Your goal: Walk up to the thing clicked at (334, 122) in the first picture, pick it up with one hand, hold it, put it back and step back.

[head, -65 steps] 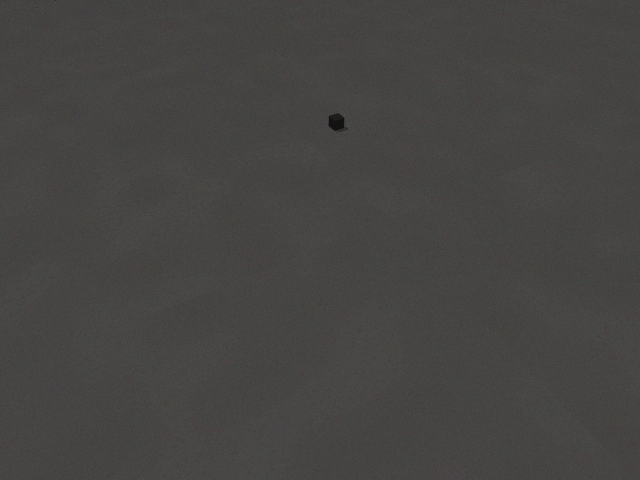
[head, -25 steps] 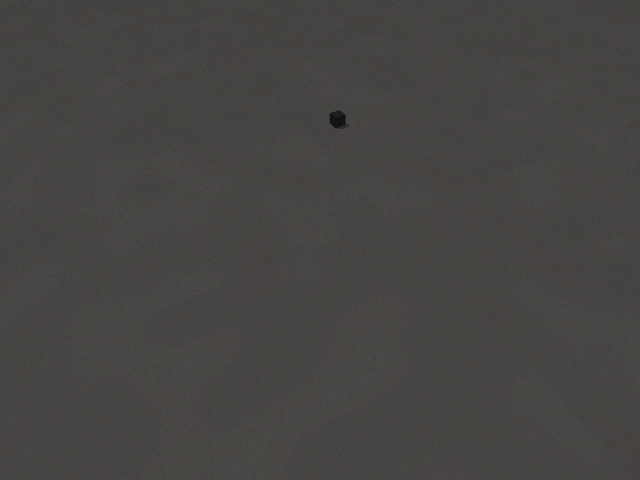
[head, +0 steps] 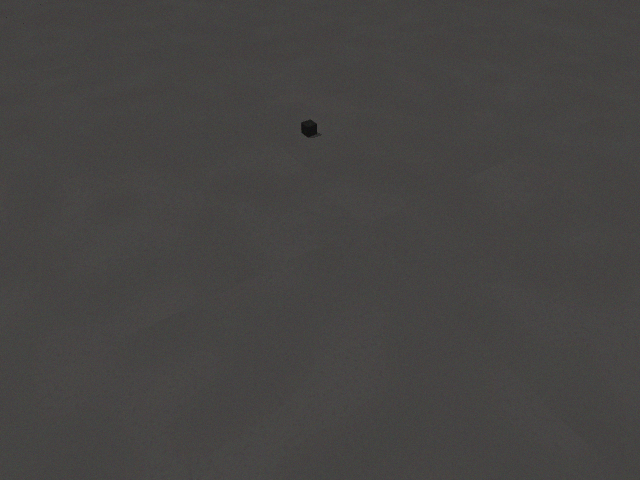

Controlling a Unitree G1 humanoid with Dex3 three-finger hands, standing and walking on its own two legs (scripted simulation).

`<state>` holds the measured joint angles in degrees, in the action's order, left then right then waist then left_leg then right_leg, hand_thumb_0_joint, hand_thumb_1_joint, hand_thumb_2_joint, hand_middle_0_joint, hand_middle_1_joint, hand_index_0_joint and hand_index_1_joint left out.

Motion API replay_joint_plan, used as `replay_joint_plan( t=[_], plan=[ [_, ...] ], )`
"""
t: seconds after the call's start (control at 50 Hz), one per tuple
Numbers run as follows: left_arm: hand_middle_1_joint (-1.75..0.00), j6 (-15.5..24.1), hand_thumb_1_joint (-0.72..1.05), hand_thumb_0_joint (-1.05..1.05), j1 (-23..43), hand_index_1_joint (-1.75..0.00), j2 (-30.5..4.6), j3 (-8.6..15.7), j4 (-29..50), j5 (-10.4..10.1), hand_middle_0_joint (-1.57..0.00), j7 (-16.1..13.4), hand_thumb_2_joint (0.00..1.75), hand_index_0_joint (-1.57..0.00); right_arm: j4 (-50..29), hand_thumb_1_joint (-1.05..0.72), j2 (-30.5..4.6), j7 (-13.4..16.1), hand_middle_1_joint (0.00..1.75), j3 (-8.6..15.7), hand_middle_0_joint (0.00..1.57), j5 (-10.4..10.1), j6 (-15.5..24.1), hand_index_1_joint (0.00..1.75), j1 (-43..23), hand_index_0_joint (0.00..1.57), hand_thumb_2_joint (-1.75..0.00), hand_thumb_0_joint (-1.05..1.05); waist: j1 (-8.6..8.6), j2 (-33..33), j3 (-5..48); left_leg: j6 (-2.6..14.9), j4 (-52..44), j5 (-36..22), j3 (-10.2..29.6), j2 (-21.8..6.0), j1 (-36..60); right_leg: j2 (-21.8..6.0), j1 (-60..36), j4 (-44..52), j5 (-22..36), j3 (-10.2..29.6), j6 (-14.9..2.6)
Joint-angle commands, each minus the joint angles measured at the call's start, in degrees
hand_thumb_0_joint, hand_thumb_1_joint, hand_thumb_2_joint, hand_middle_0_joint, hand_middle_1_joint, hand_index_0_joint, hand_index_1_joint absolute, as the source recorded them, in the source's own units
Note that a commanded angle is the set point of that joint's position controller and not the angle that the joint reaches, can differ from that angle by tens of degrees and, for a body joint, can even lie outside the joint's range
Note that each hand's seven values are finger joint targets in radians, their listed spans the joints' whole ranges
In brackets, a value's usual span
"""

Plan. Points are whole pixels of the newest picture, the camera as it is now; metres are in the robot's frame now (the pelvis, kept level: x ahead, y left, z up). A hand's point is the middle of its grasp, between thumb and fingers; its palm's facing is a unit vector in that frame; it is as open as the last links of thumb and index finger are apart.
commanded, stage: walk up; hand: left
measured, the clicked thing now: (309, 128) +2.15 +0.10 -0.75
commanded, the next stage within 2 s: none
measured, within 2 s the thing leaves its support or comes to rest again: neither
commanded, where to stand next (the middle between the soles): +1.73 -0.11 m, yaw -4 degrees
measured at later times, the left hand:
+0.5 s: hand (186, 456) +0.22 +0.20 -0.15, palm faces +0.01 -0.93 -0.37, open 7.4 cm
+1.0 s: hand (253, 227) +0.68 +0.16 -0.13, palm faces -0.10 -0.90 -0.43, open 7.4 cm
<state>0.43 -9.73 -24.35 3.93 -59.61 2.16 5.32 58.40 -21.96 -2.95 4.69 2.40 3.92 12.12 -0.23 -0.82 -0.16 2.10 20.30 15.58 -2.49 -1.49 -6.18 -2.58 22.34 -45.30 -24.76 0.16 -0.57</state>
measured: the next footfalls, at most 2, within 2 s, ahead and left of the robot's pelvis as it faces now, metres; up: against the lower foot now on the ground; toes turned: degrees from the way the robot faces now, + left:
right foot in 0.14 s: +0.16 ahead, -0.19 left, +0.00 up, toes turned -8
left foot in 0.58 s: +0.45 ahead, +0.06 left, +0.00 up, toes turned +5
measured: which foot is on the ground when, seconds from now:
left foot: down 0.00-0.14, up 0.16-0.56, down 0.58-1.00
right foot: up 0.00-0.12, down 0.14-0.62, up 0.64-0.96, down 0.98-1.00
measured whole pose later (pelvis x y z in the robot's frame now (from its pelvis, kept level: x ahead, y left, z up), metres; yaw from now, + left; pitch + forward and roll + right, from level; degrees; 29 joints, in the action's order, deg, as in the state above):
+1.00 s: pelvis +0.54 -0.12 -0.03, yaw -3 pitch -2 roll +2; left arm 4.5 -10.3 -25.9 4.2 -52.3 0.8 5.7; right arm 53.4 -25.9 -3.7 4.3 0.5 3.8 19.9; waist -1.7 1.2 -1.6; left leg -1.2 33.3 28.7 -6.6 -5.9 -0.7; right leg -5.2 27.5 -36.3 -6.7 -4.5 -1.5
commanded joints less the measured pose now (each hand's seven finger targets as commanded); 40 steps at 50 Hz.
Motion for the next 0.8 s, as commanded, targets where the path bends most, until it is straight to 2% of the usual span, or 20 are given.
replay_joint_plan(
  t=[0.0, 0.08, 0.12, 0.14, 0.16, 0.18, 0.22, 0.28, 0.36, 0.46, 0.5, 0.54, 0.56, 0.58, 0.6, 0.62, 0.64, 0.68, 0.74, 0.78],
  plan=[
    [-0.30, 2.57, 0.90, 0.00, 4.96, -0.30, -11.69, 2.85, 7.71, -0.38, -0.20, 1.59, 0.90, -0.20, -6.69, -0.90, -18.86, -0.01, 0.30, 4.67, 0.20, 0.22, 1.56, 0.30, -7.54, 0.20, -0.90, 0.00, 0.52, 11.58, -2.35, 8.22, -13.83, 22.96, 10.96, -14.41, -1.89, -3.36, 3.80, 4.94, 3.35, -0.89, 1.19],
    [-0.30, 2.76, 0.90, 0.00, -2.38, -0.30, -11.84, 3.79, 5.38, -0.38, -0.20, 1.12, 0.90, -0.20, -7.42, -0.90, -18.27, -0.53, 0.30, 4.26, 0.20, 0.21, 0.51, 0.30, -10.80, 0.20, -0.90, 0.00, 4.93, 6.66, -1.39, 5.95, -3.63, 23.95, 2.71, -10.73, -12.74, -1.18, -14.61, 14.37, 12.80, -6.77, 1.23],
    [-0.30, 3.83, 0.90, 0.00, -16.32, -0.30, -15.97, 5.72, 1.05, -0.19, -0.20, -0.71, 0.90, -0.20, -7.64, -0.90, -13.28, -0.55, 0.30, 2.31, 0.20, 0.71, 0.06, 0.30, -9.23, 0.20, -0.90, 0.00, 11.08, -10.63, 4.57, 3.29, 25.61, 21.99, -4.23, -3.29, -27.22, 0.98, -36.96, 17.46, 4.75, -5.24, -0.13],
    [-0.30, 4.49, 0.90, 0.00, -22.25, -0.30, -22.46, 7.40, 1.54, 0.34, -0.20, -1.95, 0.90, -0.20, -10.11, -0.90, -8.22, -0.72, 0.30, 0.51, 0.20, -0.35, 0.24, 0.30, -10.56, 0.20, -0.90, 0.00, 13.80, -24.67, 3.28, 0.61, 44.29, 21.84, -2.26, 4.00, -41.22, -13.42, -36.88, 32.01, -20.92, 23.73, -4.21],
    [-0.30, 4.83, 0.90, 0.00, -15.48, -0.30, -24.47, 6.37, 4.58, -0.28, -0.20, -1.86, 0.90, -0.20, -11.06, -0.90, -12.91, -0.37, 0.30, 1.59, 0.20, -0.69, 0.25, 0.30, -12.45, 0.20, -0.90, 0.00, 10.44, -14.93, -0.93, -0.37, 48.13, 15.51, 7.42, 0.90, -39.73, -23.99, -24.99, 42.90, -31.86, 43.46, -12.01],
    [-0.30, 5.08, 0.90, 0.00, -7.55, -0.30, -23.92, 6.14, 7.31, -1.29, -0.20, -1.95, 0.90, -0.20, -9.31, -0.90, -16.73, -0.45, 0.30, 2.37, 0.20, -1.16, 0.37, 0.30, -11.75, 0.20, -0.90, 0.00, 6.75, -6.63, -5.40, -0.48, 49.42, 10.43, 10.27, -2.89, -39.11, -24.01, -20.09, 43.02, -31.74, 40.22, -12.98],
    [-0.30, 5.67, 0.90, 0.00, -1.41, -0.30, -18.93, 4.76, 8.89, -1.56, -0.20, -2.59, 0.90, -0.20, -6.34, -0.90, -16.78, -1.11, 0.30, 2.29, 0.20, -2.00, 0.51, 0.30, -6.21, 0.20, -0.90, 0.00, 2.00, -3.74, -5.51, -0.44, 44.45, 3.23, 9.37, -5.29, -33.84, -17.60, -16.77, 39.92, -18.44, 25.00, -9.99],
    [-0.30, 6.40, 0.90, 0.00, -0.74, -0.30, -16.64, 3.69, 8.98, -1.99, -0.20, -2.78, 0.90, -0.20, -5.21, -0.90, -15.64, -2.59, 0.30, 2.84, 0.20, -1.69, -0.35, 0.30, -2.35, 0.20, -0.90, 0.00, 0.14, -5.93, -6.46, -2.02, 36.96, -2.04, 7.15, -5.90, -26.95, -13.57, -9.42, 40.76, -9.94, 12.15, -9.34],
    [-0.30, 7.19, 0.90, 0.00, -2.62, -0.30, -17.55, 4.11, 10.05, -1.71, -0.20, -2.81, 0.90, -0.20, -8.59, -0.90, -14.36, -3.94, 0.30, 2.92, 0.20, -1.11, -1.02, 0.30, -7.08, 0.20, -0.90, 0.00, 1.43, -4.56, -6.55, -3.23, 25.89, -6.42, 4.12, -6.51, -29.03, -12.43, -12.92, 40.91, -6.53, 7.23, -9.86],
    [-0.30, 6.49, 0.90, 0.00, -7.41, -0.30, -16.74, 3.63, 9.39, -1.71, -0.20, -2.35, 0.90, -0.20, -11.79, -0.90, -11.90, -4.12, 0.30, 2.13, 0.20, -0.99, -0.03, 0.30, -14.61, 0.20, -0.90, 0.00, 4.78, -1.53, -5.16, -2.05, 12.48, -11.61, -0.74, -4.86, -20.24, -10.36, -15.99, 36.91, 8.17, 0.87, -9.52],
    [-0.30, 6.06, 0.90, 0.00, -7.39, -0.30, -17.19, 3.37, 9.51, -1.95, -0.20, -2.54, 0.90, -0.20, -11.62, -0.90, -11.70, -3.55, 0.30, 2.35, 0.20, -0.94, 0.19, 0.30, -13.20, 0.20, -0.90, 0.00, 3.82, -2.13, -4.28, -1.20, 10.83, -9.55, -2.18, -3.62, -16.36, -11.74, -17.58, 32.77, 17.41, 0.75, -9.89],
    [-0.30, 5.57, 0.90, 0.00, -6.18, -0.30, -16.52, 2.86, 10.14, -2.48, -0.20, -3.03, 0.90, -0.20, -8.99, -0.90, -13.32, -2.45, 0.30, 3.39, 0.20, -0.26, 0.59, 0.30, -2.63, 0.20, -0.90, 0.00, -1.82, 2.03, 1.20, 0.64, 6.49, -6.42, -4.55, -0.06, -2.91, -8.92, -16.85, 15.36, 33.20, -3.88, -8.11],
    [-0.30, 5.04, 0.90, 0.00, -9.19, -0.30, -13.41, 1.74, 10.55, -2.63, -0.20, -3.23, 0.90, -0.20, -6.38, -0.90, -16.51, -1.63, 0.30, 4.87, 0.20, 0.83, 1.01, 0.30, 7.54, 0.20, -0.90, 0.00, -5.46, 8.37, 7.89, 4.46, 6.86, -1.14, -0.96, -0.96, 13.46, -5.28, -7.06, -2.21, 31.66, -6.11, -5.54],
    [-0.30, 5.22, 0.90, 0.00, -11.30, -0.30, -9.21, 0.31, 12.20, -3.75, -0.20, -3.52, 0.90, -0.20, -6.89, -0.90, -22.22, -0.62, 0.30, 6.87, 0.20, 1.59, 1.20, 0.30, 14.15, 0.20, -0.90, 0.00, -7.87, 19.88, 14.09, 10.29, 3.62, 9.74, 24.52, -16.62, 27.23, 1.70, 10.15, -20.38, 13.18, -6.40, -1.95],
    [-0.30, 5.52, 0.90, 0.00, -9.49, -0.30, -12.99, 1.32, 12.33, -3.92, -0.20, -3.96, 0.90, -0.20, -7.83, -0.90, -24.21, -0.45, 0.30, 7.50, 0.20, -0.74, 1.34, 0.30, 14.29, 0.20, -0.90, 0.00, -8.27, 16.07, 15.39, 16.29, -4.09, 10.89, 41.87, -23.69, 29.28, 6.06, 19.11, -26.42, -3.87, 1.82, -2.43],
    [-0.30, 5.88, 0.90, 0.00, -4.48, -0.30, -15.39, 0.83, 12.34, -3.19, -0.20, -4.09, 0.90, -0.20, -8.14, -0.90, -22.38, -0.07, 0.30, 7.34, 0.20, -2.20, 1.20, 0.30, 11.68, 0.20, -0.90, 0.00, -7.73, 6.23, 11.47, 14.70, -4.35, 8.45, 34.82, -23.10, 22.75, 1.52, 19.46, -28.25, -0.62, 7.41, -3.07],
    [-0.30, 6.16, 0.90, 0.00, -4.79, -0.30, -14.13, 0.60, 11.94, -3.72, -0.20, -3.70, 0.90, -0.20, -9.63, -0.90, -20.43, 0.31, 0.30, 5.84, 0.20, -2.48, 1.31, 0.30, 7.95, 0.20, -0.90, 0.00, -5.15, 4.70, 6.93, 12.23, -3.91, 2.67, 25.07, -20.48, 16.30, -0.25, 18.01, -26.82, 3.38, 8.26, -2.91],
    [-0.30, 5.80, 0.90, 0.00, -8.05, -0.30, -13.09, 0.82, 10.12, -3.73, -0.20, -2.77, 0.90, -0.20, -11.20, -0.90, -16.81, 0.47, 0.30, 4.01, 0.20, -2.67, 1.74, 0.30, 1.89, 0.20, -0.90, 0.00, -1.16, 7.31, 0.90, 10.38, -5.75, -1.37, 13.66, -16.87, 3.63, -4.05, 13.29, -19.35, 5.86, 5.48, -1.82],
    [-0.30, 4.70, 0.90, 0.00, -7.37, -0.30, -11.07, 0.88, 10.21, -2.72, -0.20, -1.11, 0.90, -0.20, -12.58, -0.90, -16.06, 0.20, 0.30, 3.27, 0.20, -2.25, 2.73, 0.30, 0.44, 0.20, -0.90, 0.00, 0.07, 8.24, -1.91, 10.99, -7.66, -7.10, 6.60, -15.68, -2.54, -5.39, 9.77, -8.86, 6.91, 2.11, 0.51],
    [-0.30, 4.50, 0.90, 0.00, -3.71, -0.30, -11.07, 1.11, 11.37, -2.13, -0.20, -0.20, 0.90, -0.20, -13.01, -0.90, -16.84, -0.19, 0.30, 3.22, 0.20, -2.10, 3.22, 0.30, -0.31, 0.20, -0.90, 0.00, -0.42, 8.65, -4.79, 11.35, -10.36, -0.71, 4.64, -15.16, -5.39, -5.99, 9.84, -1.25, 9.99, 0.16, 1.07]
  ],
)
